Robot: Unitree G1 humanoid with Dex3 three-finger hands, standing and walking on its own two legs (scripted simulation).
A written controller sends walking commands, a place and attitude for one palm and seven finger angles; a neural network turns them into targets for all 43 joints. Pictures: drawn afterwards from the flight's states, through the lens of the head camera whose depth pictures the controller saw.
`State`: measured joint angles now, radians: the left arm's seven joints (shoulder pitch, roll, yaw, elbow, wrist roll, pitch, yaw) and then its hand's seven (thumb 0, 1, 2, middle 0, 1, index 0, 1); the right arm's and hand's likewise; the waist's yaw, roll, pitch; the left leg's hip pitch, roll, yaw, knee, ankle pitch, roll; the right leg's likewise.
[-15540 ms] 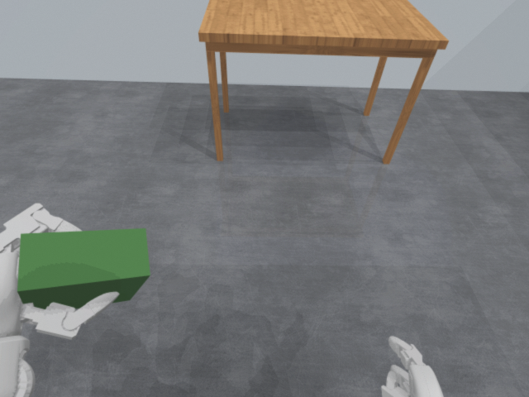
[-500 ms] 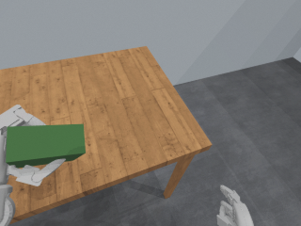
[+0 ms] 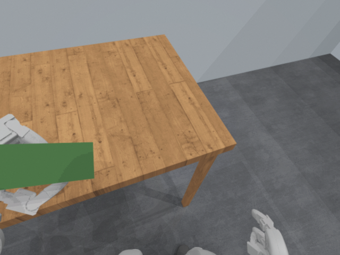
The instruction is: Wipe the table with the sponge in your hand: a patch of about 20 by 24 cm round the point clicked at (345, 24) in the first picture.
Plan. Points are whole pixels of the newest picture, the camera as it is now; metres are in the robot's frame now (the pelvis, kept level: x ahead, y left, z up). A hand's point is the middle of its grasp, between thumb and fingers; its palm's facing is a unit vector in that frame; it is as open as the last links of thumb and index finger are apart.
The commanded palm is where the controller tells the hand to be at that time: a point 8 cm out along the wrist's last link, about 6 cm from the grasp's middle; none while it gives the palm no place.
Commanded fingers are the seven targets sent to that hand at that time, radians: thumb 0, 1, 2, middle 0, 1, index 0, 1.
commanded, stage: come to a stop and stand still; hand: left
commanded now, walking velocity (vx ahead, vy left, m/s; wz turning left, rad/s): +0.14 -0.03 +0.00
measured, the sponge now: (58, 164) +0.23 +0.21 +0.15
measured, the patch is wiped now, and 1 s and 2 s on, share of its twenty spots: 0.00 0.00 0.00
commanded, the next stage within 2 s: look again from close up in 0.86 s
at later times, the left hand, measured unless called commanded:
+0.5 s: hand (38, 147) +0.25 +0.24 +0.17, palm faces +0.36 -0.84 -0.41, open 9.3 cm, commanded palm +0.19 +0.27 +0.18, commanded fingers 0.00 0.10 1.30 -1.20 -1.60 -1.20 -1.60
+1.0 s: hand (37, 132) +0.27 +0.25 +0.18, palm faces +0.36 -0.81 -0.46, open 9.3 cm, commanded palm +0.19 +0.28 +0.18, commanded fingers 0.00 0.10 1.30 -1.20 -1.60 -1.20 -1.60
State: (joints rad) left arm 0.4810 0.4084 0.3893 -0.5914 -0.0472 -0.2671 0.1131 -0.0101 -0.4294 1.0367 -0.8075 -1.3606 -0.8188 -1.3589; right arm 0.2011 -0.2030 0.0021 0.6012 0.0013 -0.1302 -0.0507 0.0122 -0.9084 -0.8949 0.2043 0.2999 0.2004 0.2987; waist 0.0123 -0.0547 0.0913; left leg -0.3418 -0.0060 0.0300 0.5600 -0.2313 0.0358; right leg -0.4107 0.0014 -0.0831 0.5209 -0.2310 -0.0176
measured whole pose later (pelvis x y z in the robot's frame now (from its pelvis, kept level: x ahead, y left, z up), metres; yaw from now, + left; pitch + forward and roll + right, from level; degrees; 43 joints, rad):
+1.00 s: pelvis +0.04 -0.01 +0.01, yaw +2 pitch +1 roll -1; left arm 0.36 0.48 0.36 -0.45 -0.04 -0.20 0.08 -0.01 -0.43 1.04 -0.81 -1.36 -0.82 -1.36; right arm 0.24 -0.20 0.03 0.53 0.04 -0.08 -0.07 0.01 -0.91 -0.90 0.20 0.30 0.20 0.30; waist 0.02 -0.02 0.05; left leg -0.23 -0.01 -0.01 0.48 -0.26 0.02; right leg -0.15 0.02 -0.04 0.41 -0.27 -0.01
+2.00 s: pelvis +0.00 -0.04 +0.00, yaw +2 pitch -2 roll +0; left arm 0.22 0.54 0.20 -0.26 0.25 0.19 -0.07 -0.01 -0.43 1.04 -0.80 -1.37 -0.81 -1.37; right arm 0.15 -0.28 0.04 0.62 0.03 -0.06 -0.10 0.01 -0.91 -0.89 0.21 0.30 0.20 0.30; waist 0.07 0.10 0.03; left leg -0.26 0.01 -0.02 0.52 -0.22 -0.01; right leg -0.22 0.03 -0.05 0.54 -0.28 -0.05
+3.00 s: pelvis +0.02 -0.02 +0.01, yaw +1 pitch -2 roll +0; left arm 0.20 0.63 0.07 -0.39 0.71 0.32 0.04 0.00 -0.43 1.05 -0.80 -1.37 -0.81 -1.37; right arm 0.07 -0.24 0.05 0.61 0.04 0.05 -0.07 0.01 -0.91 -0.90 0.20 0.30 0.20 0.30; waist 0.13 0.10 -0.01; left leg -0.21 0.00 0.01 0.47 -0.23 0.00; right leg -0.17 0.02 -0.02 0.47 -0.27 -0.03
